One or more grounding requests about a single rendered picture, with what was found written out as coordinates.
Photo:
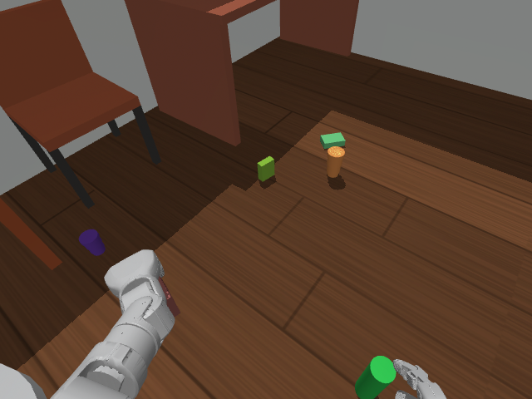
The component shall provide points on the right robot hand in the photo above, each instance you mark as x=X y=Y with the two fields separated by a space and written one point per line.
x=418 y=380

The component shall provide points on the left robot hand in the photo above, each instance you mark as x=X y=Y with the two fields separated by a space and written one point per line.
x=142 y=262

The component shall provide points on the left robot arm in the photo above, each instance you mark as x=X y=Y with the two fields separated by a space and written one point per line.
x=117 y=367

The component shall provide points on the chair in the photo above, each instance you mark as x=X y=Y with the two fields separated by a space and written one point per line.
x=50 y=92

